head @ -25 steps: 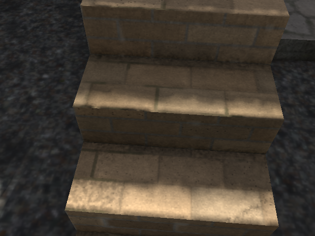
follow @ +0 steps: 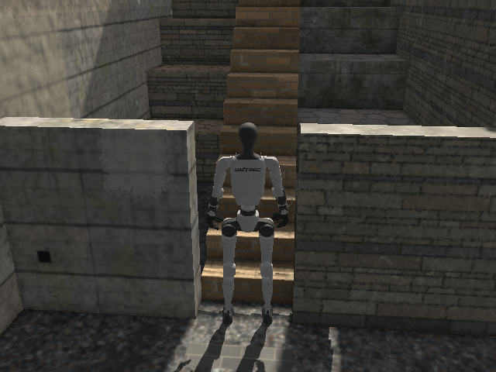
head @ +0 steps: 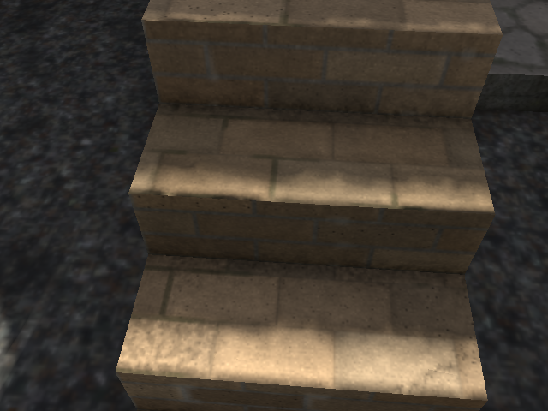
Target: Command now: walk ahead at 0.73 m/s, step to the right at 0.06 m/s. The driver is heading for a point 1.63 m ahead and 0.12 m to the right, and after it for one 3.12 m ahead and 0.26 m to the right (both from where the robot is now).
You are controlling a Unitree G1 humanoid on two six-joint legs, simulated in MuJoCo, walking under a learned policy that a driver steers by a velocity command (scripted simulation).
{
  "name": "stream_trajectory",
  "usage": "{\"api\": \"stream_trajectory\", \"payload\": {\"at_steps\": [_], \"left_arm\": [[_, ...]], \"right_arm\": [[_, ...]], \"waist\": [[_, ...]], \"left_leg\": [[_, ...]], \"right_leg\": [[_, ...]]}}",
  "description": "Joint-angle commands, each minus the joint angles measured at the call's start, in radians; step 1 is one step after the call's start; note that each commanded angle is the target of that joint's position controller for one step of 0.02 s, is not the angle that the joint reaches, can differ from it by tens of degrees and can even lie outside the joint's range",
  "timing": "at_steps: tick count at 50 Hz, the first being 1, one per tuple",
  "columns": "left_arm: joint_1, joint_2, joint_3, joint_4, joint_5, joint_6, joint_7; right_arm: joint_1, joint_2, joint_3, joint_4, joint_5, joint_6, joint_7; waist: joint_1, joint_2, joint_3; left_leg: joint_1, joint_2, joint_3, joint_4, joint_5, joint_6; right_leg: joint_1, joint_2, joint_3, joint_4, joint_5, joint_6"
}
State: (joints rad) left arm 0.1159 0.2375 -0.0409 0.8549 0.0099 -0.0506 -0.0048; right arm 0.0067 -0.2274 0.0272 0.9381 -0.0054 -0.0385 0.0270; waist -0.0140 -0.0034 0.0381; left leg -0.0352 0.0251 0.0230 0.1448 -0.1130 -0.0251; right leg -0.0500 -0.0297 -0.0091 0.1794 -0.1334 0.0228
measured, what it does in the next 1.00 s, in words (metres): stands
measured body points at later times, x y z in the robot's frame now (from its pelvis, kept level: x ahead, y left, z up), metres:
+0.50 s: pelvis +0.01 +0.00 +0.00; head +0.04 +0.01 +0.45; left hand +0.18 +0.23 -0.12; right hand +0.19 -0.23 -0.11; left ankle -0.02 +0.13 -0.75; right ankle -0.02 -0.13 -0.75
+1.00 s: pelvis +0.00 +0.01 +0.00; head +0.03 +0.01 +0.45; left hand +0.15 +0.24 -0.12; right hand +0.17 -0.23 -0.11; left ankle -0.02 +0.13 -0.75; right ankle -0.02 -0.13 -0.75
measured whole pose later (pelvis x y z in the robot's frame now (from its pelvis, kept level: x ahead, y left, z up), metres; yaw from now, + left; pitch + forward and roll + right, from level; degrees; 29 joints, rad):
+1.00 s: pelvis +0.00 +0.01 +0.00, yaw +0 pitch +0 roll +0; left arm 0.09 0.25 -0.04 0.85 0.01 -0.05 0.00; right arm 0.00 -0.23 0.03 0.89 -0.03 -0.03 0.01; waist -0.02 -0.02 0.05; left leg -0.05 0.02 0.02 0.17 -0.12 -0.02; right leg -0.05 -0.04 -0.01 0.16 -0.12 0.03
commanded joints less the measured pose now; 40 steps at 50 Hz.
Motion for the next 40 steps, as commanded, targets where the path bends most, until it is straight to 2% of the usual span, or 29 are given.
{"api": "stream_trajectory", "payload": {"at_steps": [1, 3, 7, 11, 12, 13, 14, 15, 16, 17, 19, 20, 21, 23, 27, 39, 40], "left_arm": [[-0.031, 0.101, 0.027, -0.056, -0.006, -0.015, 0.003], [-0.033, 0.108, 0.031, -0.056, -0.005, -0.015, 0.002], [-0.036, 0.104, 0.034, -0.054, -0.007, -0.013, 0.004], [-0.044, 0.104, 0.035, -0.058, -0.005, -0.009, 0.003], [-0.042, 0.102, 0.035, -0.055, -0.008, -0.011, 0.004], [-0.058, 0.095, 0.040, -0.057, -0.026, -0.015, 0.001], [-0.067, 0.101, 0.041, -0.059, -0.025, -0.014, 0.000], [-0.072, 0.098, 0.043, -0.062, -0.024, -0.013, 0.001], [-0.057, 0.104, 0.037, -0.061, -0.005, -0.008, 0.005], [-0.075, 0.108, 0.042, -0.067, -0.022, -0.012, 0.006], [-0.076, 0.098, 0.038, -0.063, -0.028, -0.018, 0.007], [-0.064, 0.103, 0.031, -0.063, -0.011, -0.014, 0.011], [-0.067, 0.097, 0.030, -0.064, -0.008, -0.010, 0.011], [-0.073, 0.101, 0.027, -0.064, -0.005, -0.007, 0.008], [-0.085, 0.106, 0.025, -0.066, -0.005, -0.009, 0.004], [-0.086, 0.110, 0.022, -0.063, -0.004, -0.010, 0.000], [-0.079, 0.102, 0.020, -0.064, -0.007, -0.011, 0.004]], "right_arm": [[-0.069, -0.098, -0.021, -0.050, 0.002, -0.011, -0.001], [-0.080, -0.089, -0.022, -0.053, 0.004, -0.012, -0.004], [-0.066, -0.084, -0.023, -0.044, 0.006, -0.013, -0.008], [-0.067, -0.076, -0.022, -0.045, 0.004, -0.014, -0.006], [-0.069, -0.076, -0.023, -0.044, 0.005, -0.013, -0.007], [-0.091, -0.057, -0.017, -0.068, 0.003, -0.011, -0.014], [-0.079, -0.051, -0.015, -0.070, 0.001, -0.012, -0.015], [-0.072, -0.054, -0.015, -0.071, 0.002, -0.012, -0.016], [-0.044, -0.076, -0.022, -0.049, 0.004, -0.014, -0.010], [-0.106, -0.087, -0.021, -0.110, -0.025, -0.013, -0.026], [-0.096, -0.082, -0.019, -0.128, -0.023, -0.008, -0.037], [-0.058, -0.104, -0.026, -0.107, -0.022, -0.008, -0.031], [-0.067, -0.104, -0.027, -0.110, -0.020, -0.008, -0.028], [-0.080, -0.093, -0.025, -0.120, -0.021, -0.006, -0.026], [-0.083, -0.096, -0.027, -0.129, -0.024, -0.003, -0.023], [-0.086, -0.106, -0.029, -0.137, -0.025, -0.002, -0.019], [-0.073, -0.108, -0.028, -0.125, -0.026, -0.004, -0.017]], "waist": [[0.001, -0.016, -0.088], [0.000, 0.000, -0.099], [-0.003, -0.020, -0.124], [-0.001, -0.015, -0.129], [-0.001, -0.014, -0.129], [-0.002, -0.001, -0.107], [-0.008, -0.014, -0.124], [-0.007, -0.015, -0.134], [-0.006, -0.025, -0.166], [0.006, -0.050, -0.104], [-0.010, -0.028, -0.159], [-0.014, -0.022, -0.202], [-0.008, 0.005, -0.188], [-0.009, 0.023, -0.162], [-0.013, 0.023, -0.140], [-0.014, 0.009, -0.130], [-0.012, -0.010, -0.133]], "left_leg": [[-0.026, 0.127, -0.075, -0.028, 0.137, 0.020], [-0.020, 0.128, -0.067, -0.024, 0.160, 0.016], [-0.005, 0.129, -0.067, -0.019, 0.189, 0.015], [0.002, 0.129, -0.063, -0.017, 0.218, 0.014], [0.004, 0.130, -0.064, -0.014, 0.230, 0.015], [-0.010, 0.114, -0.060, -0.001, 0.216, 0.024], [-0.009, 0.115, -0.060, -0.002, 0.210, 0.025], [-0.004, 0.114, -0.061, -0.002, 0.216, 0.026], [0.017, 0.133, -0.065, -0.013, 0.248, 0.018], [0.034, 0.139, -0.074, 0.052, 0.337, 0.037], [0.047, 0.144, -0.075, 0.075, 0.356, 0.042], [0.064, 0.161, -0.079, 0.065, 0.375, 0.033], [0.068, 0.158, -0.080, 0.068, 0.381, 0.030], [0.057, 0.158, -0.080, 0.065, 0.365, 0.026], [0.041, 0.159, -0.084, 0.051, 0.330, 0.026], [0.036, 0.156, -0.091, 0.036, 0.258, 0.024], [0.041, 0.158, -0.099, 0.033, 0.253, 0.031]], "right_leg": [[0.070, -0.131, 0.105, 0.003, 0.179, -0.031], [0.077, -0.144, 0.113, 0.003, 0.231, -0.031], [0.097, -0.144, 0.110, 0.015, 0.277, -0.030], [0.098, -0.147, 0.106, 0.022, 0.309, -0.027], [0.097, -0.146, 0.109, 0.023, 0.314, -0.029], [0.085, -0.145, 0.128, 0.031, 0.347, -0.021], [0.096, -0.148, 0.123, 0.037, 0.361, -0.020], [0.100, -0.147, 0.122, 0.039, 0.364, -0.019], [0.116, -0.149, 0.102, 0.034, 0.336, -0.025], [0.047, -0.147, 0.101, 0.031, 0.428, -0.017], [0.071, -0.149, 0.094, 0.041, 0.446, -0.017], [0.091, -0.152, 0.075, 0.036, 0.386, -0.023], [0.076, -0.149, 0.076, 0.031, 0.350, -0.022], [0.057, -0.149, 0.078, 0.022, 0.317, -0.020], [0.049, -0.153, 0.083, 0.008, 0.287, -0.017], [0.038, -0.153, 0.082, -0.012, 0.222, -0.014], [0.039, -0.142, 0.074, -0.012, 0.192, -0.016]]}}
